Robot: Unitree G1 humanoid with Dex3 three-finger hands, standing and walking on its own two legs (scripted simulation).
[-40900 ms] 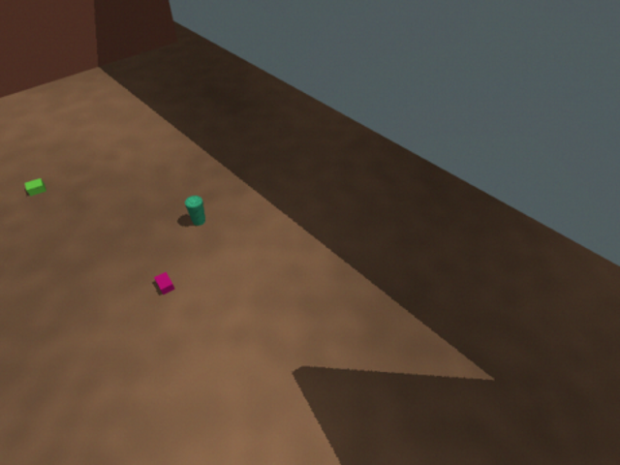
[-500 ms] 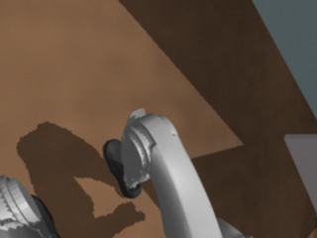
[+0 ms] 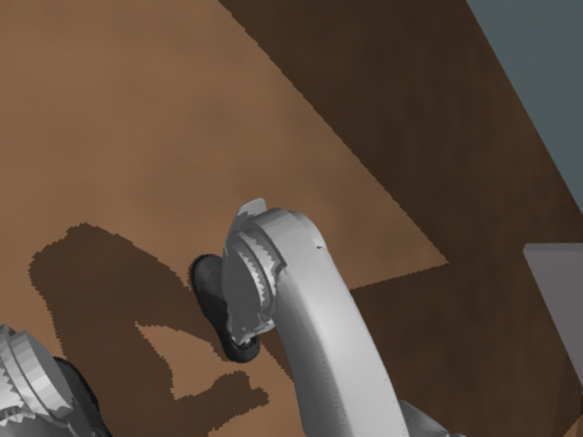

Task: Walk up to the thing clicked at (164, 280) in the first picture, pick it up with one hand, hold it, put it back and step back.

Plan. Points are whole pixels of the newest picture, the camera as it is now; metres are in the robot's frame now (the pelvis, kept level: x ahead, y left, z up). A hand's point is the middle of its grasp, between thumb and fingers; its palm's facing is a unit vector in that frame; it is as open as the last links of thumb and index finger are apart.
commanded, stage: settle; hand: left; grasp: from above
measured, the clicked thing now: out of the picture +0.48 +0.32 -0.30
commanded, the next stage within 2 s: lift in 0.86 s
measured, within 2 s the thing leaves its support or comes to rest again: leaves its support in 0.26 s
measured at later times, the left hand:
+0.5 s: hand out of the picture +0.47 +0.33 -0.22, palm faces -0.33 -0.23 -0.92, open 9.5 cm
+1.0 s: hand out of the picture +0.47 +0.33 -0.14, palm faces -0.34 -0.21 -0.92, open 9.5 cm
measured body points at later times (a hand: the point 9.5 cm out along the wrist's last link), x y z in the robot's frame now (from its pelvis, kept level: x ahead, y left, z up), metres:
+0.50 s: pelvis +0.01 -0.01 +0.01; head +0.28 +0.12 +0.34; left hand +0.49 +0.34 -0.17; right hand +0.03 -0.26 -0.04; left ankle +0.07 +0.12 -0.28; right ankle +0.14 -0.13 -0.28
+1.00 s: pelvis +0.01 -0.01 +0.02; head +0.26 +0.07 +0.39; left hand +0.49 +0.33 -0.09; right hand +0.07 -0.27 -0.07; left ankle +0.07 +0.12 -0.28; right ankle +0.14 -0.13 -0.28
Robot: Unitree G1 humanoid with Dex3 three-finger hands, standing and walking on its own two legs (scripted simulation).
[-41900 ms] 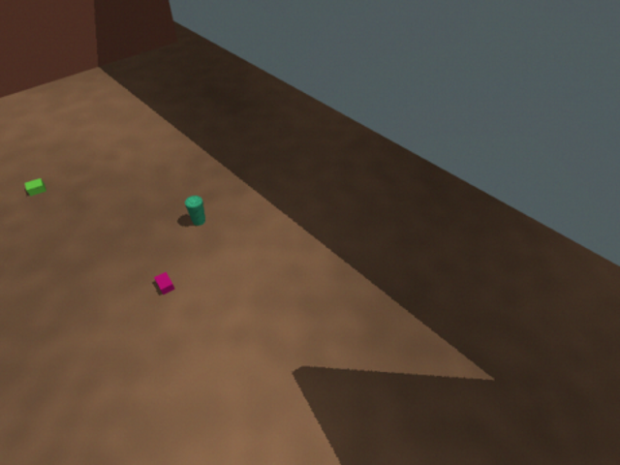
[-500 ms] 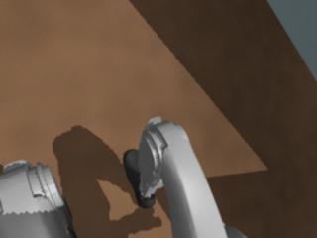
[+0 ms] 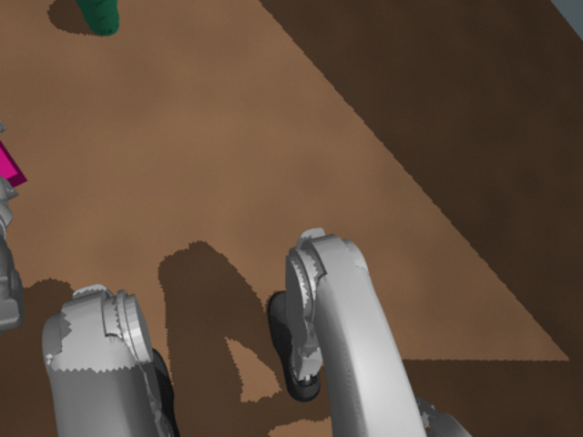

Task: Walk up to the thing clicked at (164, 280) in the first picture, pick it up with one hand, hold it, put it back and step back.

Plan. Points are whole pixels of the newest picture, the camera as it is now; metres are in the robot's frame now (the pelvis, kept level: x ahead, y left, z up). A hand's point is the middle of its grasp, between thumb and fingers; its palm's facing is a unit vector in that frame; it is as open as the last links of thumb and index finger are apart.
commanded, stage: lift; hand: left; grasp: from above
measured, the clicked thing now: out of the picture +0.50 +0.28 -0.20
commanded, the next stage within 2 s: hold in 1.60 s
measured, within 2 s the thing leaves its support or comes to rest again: neither
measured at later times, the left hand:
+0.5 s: hand out of the picture +0.44 +0.30 -0.05, palm faces -0.37 -0.17 -0.91, open 9.5 cm
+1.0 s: hand out of the picture +0.37 +0.27 +0.16, palm faces -0.37 -0.20 -0.91, open 9.5 cm
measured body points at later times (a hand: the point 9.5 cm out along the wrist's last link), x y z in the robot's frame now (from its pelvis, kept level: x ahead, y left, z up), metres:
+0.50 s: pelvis -0.01 +0.00 +0.06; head +0.19 +0.04 +0.47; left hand +0.45 +0.30 +0.00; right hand +0.07 -0.27 -0.06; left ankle +0.07 +0.13 -0.30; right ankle +0.12 -0.13 -0.30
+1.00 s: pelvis +0.01 +0.00 +0.25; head +0.13 +0.01 +0.68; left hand +0.39 +0.27 +0.21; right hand +0.15 -0.26 +0.12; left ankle +0.07 +0.13 -0.30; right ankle +0.11 -0.13 -0.30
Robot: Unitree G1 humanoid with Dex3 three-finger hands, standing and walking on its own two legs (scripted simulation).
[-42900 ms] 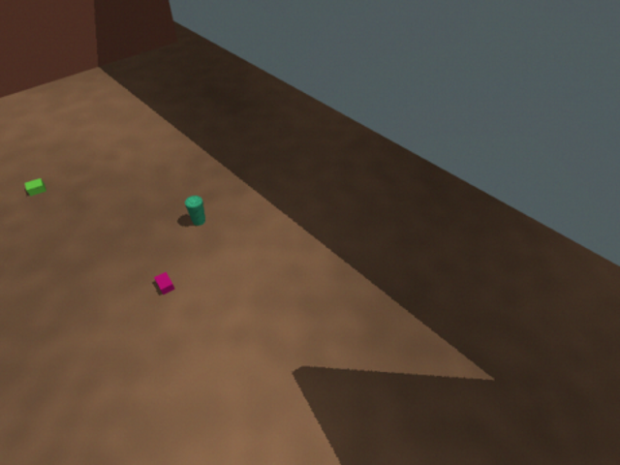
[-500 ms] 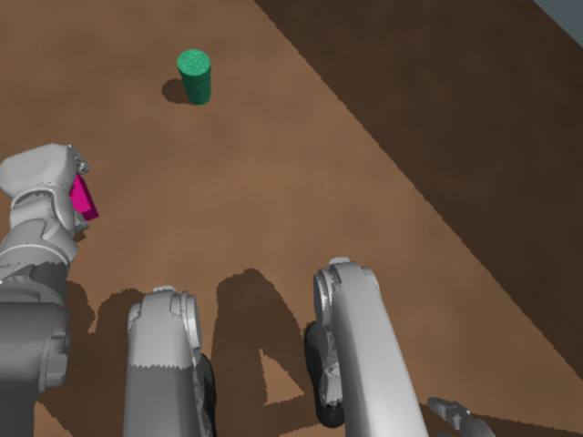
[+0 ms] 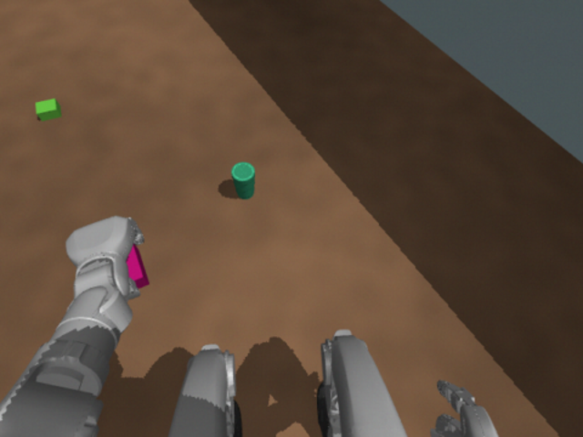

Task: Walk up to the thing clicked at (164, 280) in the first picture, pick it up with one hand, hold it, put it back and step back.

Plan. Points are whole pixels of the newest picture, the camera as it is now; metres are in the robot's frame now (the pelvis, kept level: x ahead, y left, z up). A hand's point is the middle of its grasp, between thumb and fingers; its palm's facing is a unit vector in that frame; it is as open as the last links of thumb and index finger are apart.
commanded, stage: lift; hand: left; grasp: from above
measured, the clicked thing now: (126, 268) +0.39 +0.24 -0.12
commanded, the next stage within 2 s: hold in 0.60 s
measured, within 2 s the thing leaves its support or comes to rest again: neither
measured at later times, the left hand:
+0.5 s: hand (90, 229) +0.38 +0.22 +0.05, palm faces -0.41 -0.18 -0.90, open 9.5 cm
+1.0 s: hand (64, 200) +0.39 +0.23 +0.10, palm faces -0.39 -0.16 -0.91, open 9.5 cm
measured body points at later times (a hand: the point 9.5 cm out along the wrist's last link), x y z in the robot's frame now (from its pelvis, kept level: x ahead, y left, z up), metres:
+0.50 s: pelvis +0.05 +0.00 +0.13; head +0.11 +0.00 +0.58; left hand +0.40 +0.23 +0.10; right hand +0.12 -0.26 +0.00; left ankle +0.07 +0.13 -0.55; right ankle +0.09 -0.14 -0.55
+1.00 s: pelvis +0.07 +0.01 +0.17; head +0.10 -0.01 +0.62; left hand +0.41 +0.23 +0.16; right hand +0.17 -0.25 +0.04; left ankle +0.07 +0.13 -0.55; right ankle +0.09 -0.14 -0.55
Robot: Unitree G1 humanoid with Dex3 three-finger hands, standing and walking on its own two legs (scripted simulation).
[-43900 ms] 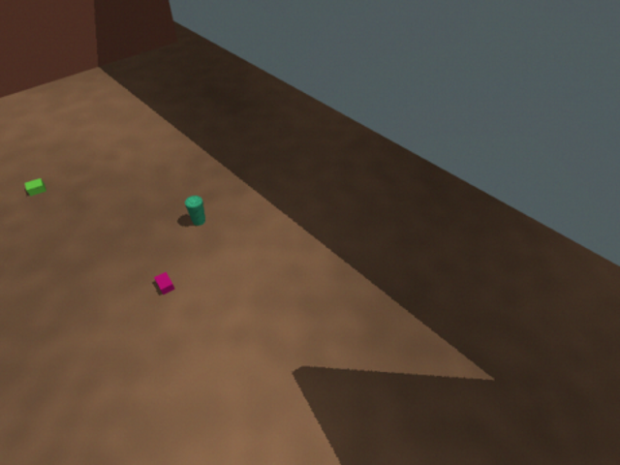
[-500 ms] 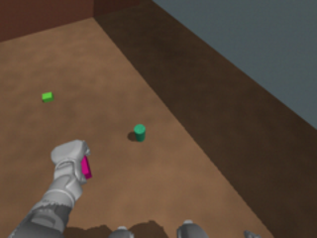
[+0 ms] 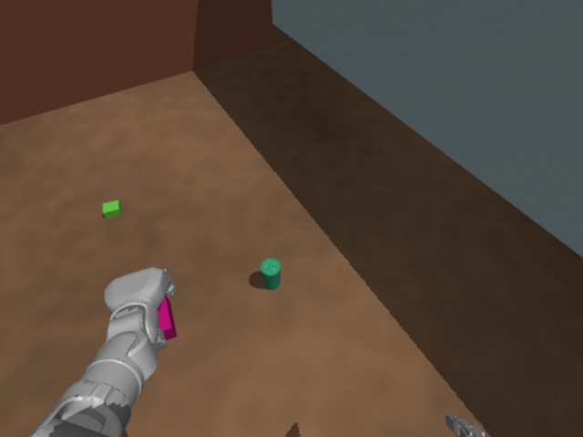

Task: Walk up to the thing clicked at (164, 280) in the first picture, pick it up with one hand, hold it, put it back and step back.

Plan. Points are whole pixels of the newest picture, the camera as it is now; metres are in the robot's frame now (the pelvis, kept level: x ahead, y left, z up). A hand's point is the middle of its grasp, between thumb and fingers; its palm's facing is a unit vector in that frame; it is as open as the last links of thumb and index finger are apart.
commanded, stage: hold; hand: left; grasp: from above
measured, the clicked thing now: (156, 318) +0.33 +0.22 -0.09
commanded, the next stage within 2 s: crouch in 1.60 s
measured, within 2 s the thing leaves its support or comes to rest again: neither
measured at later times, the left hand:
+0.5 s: hand (151, 315) +0.31 +0.21 -0.04, palm faces -0.39 -0.16 -0.91, open 9.5 cm
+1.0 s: hand (150, 318) +0.30 +0.20 -0.02, palm faces -0.39 -0.15 -0.91, open 9.5 cm
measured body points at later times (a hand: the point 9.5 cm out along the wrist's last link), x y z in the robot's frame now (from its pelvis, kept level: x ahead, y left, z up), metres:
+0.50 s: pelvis +0.00 -0.01 +0.01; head +0.01 -0.03 +0.46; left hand +0.33 +0.21 +0.02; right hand +0.12 -0.26 -0.11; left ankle +0.00 +0.12 -0.72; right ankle +0.02 -0.14 -0.72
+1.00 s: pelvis +0.00 -0.01 +0.02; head +0.00 -0.04 +0.47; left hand +0.31 +0.21 +0.03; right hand +0.14 -0.26 -0.10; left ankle +0.00 +0.12 -0.72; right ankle +0.02 -0.14 -0.72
